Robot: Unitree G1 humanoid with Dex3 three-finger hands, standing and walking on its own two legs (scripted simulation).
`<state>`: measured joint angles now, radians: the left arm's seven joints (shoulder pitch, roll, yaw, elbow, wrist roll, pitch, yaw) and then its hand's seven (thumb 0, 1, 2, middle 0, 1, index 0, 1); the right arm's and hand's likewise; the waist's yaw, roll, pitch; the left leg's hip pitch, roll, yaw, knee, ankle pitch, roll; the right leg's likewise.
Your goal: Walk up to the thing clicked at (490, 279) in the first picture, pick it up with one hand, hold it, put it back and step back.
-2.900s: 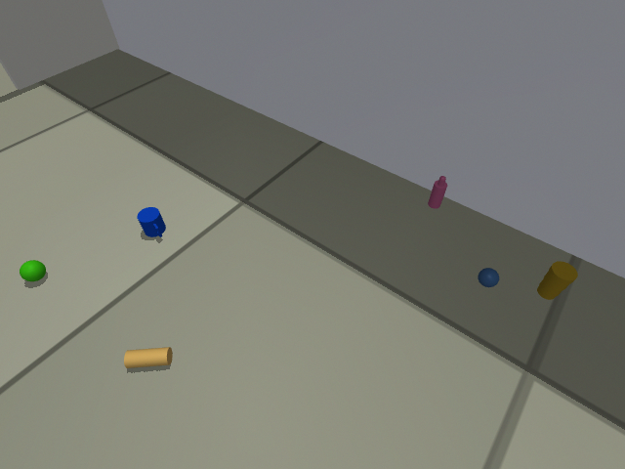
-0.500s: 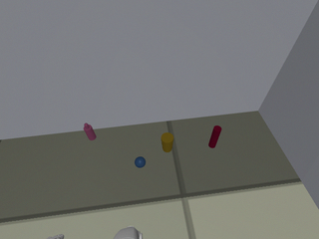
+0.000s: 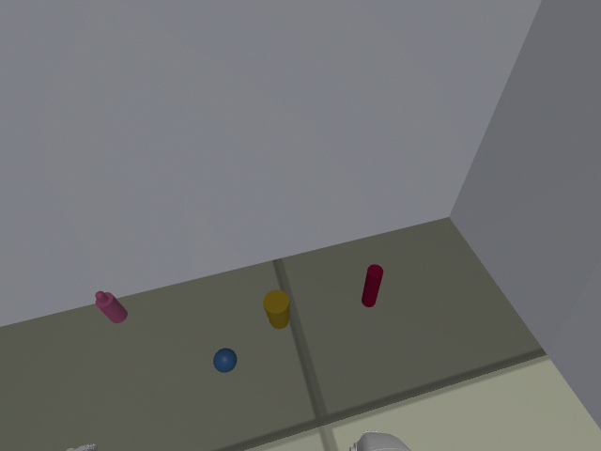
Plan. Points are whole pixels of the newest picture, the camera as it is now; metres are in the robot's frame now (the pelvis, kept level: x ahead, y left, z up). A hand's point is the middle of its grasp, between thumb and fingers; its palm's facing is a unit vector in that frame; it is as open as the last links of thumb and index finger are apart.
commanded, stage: walk up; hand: left
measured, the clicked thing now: (225, 360) +0.49 +0.28 -0.71
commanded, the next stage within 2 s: stand in 1.52 s
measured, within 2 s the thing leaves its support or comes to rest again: neither
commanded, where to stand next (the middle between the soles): +0.10 +0.02 m, yaw +1 degrees
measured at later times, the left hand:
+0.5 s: hand out of the picture +0.11 +0.29 -0.15, palm faces -0.05 -0.91 -0.42, open 7.4 cm
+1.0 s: hand out of the picture +0.12 +0.29 -0.12, palm faces -0.03 -0.93 -0.38, open 7.4 cm
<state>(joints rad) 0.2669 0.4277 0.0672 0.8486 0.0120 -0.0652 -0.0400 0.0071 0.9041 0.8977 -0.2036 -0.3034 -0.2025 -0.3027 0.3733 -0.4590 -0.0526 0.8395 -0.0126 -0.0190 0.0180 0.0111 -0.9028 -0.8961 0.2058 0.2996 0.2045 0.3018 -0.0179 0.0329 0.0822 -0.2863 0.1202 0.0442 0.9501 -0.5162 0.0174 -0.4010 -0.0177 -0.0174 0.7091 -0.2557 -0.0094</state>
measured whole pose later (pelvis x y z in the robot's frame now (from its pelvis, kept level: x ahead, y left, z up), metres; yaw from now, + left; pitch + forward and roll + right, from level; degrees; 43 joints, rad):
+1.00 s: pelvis +0.04 +0.03 +0.03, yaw -1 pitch -2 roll +0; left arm 0.11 0.36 0.00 1.13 0.01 -0.03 0.00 0.01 0.90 0.90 -0.20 -0.30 -0.20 -0.30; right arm 0.07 -0.37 -0.01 1.11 0.00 0.02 0.04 0.01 -0.90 -0.90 0.21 0.30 0.20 0.30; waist 0.01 0.02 0.06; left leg -0.25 0.04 0.04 0.47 -0.18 -0.01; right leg -0.21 -0.02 0.02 0.47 -0.21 0.03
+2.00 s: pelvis +0.07 +0.03 +0.04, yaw -1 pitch -2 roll +0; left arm 0.11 0.35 0.00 1.14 0.01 -0.01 -0.01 0.01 0.90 0.90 -0.20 -0.30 -0.20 -0.30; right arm 0.08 -0.35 -0.02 1.15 -0.01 -0.01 0.02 0.01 -0.90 -0.90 0.21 0.30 0.20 0.30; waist -0.01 0.00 0.04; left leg -0.13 0.02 0.05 0.32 -0.16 0.00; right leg -0.10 -0.04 0.02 0.32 -0.19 0.04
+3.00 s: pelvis +0.08 +0.02 +0.04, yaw +0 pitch -2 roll +0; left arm 0.12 0.35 0.00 1.12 0.01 -0.01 0.00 0.01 0.90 0.90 -0.20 -0.30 -0.20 -0.30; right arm 0.10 -0.36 -0.01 1.14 -0.01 0.00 0.01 0.01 -0.90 -0.90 0.21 0.30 0.20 0.30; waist -0.01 0.00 0.04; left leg -0.11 0.02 0.03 0.32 -0.16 -0.01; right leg -0.08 -0.03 0.01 0.31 -0.19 0.03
